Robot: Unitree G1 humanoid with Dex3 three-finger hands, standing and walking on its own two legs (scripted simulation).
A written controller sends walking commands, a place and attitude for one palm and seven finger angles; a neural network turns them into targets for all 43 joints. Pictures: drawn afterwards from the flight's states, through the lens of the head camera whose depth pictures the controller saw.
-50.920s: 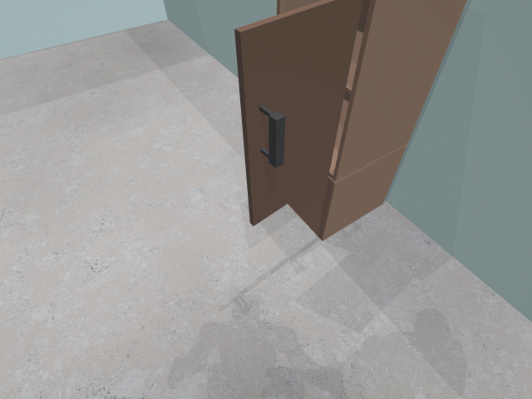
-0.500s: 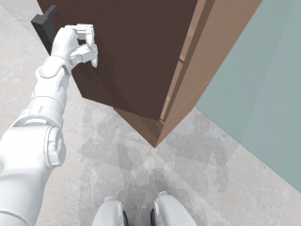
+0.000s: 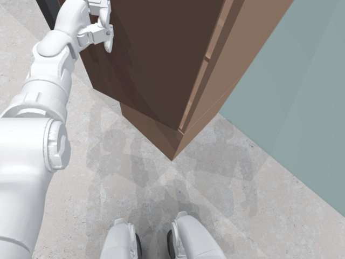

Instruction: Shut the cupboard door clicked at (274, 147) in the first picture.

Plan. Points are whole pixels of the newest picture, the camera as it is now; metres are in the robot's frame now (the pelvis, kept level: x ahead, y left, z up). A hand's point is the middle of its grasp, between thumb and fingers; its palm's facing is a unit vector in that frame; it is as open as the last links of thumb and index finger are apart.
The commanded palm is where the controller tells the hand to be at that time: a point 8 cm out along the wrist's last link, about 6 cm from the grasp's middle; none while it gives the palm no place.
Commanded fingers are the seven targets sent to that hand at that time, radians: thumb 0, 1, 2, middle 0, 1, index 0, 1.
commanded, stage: pull the fist back off the door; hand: left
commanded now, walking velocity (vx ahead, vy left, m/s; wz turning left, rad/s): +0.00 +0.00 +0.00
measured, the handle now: (61, 9) +0.64 +0.14 +0.11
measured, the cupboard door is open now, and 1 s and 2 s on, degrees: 16 12 12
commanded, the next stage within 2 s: draw the hand back to the body in 0.90 s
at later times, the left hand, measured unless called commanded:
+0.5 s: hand (117, 33) +0.56 +0.04 +0.12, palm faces +0.05 -1.00 -0.04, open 3.1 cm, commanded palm +0.51 +0.08 +0.11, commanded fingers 0.00 0.90 0.90 -1.30 -1.50 -1.30 -1.50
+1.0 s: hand (116, 69) +0.47 +0.04 +0.12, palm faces +0.03 -1.00 -0.04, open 3.1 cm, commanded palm +0.45 +0.09 +0.11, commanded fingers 0.00 0.90 0.90 -1.30 -1.50 -1.30 -1.50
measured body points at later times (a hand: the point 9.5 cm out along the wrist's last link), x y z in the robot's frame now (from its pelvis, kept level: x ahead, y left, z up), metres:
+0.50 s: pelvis +0.02 -0.02 +0.03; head +0.15 -0.03 +0.46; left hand +0.55 +0.09 +0.12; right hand -0.04 -0.25 -0.09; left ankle +0.03 +0.09 -0.64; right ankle +0.01 -0.10 -0.64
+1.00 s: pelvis +0.01 -0.02 +0.04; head +0.09 -0.02 +0.48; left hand +0.46 +0.10 +0.12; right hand +0.09 -0.28 -0.08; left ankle +0.03 +0.09 -0.64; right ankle +0.01 -0.10 -0.64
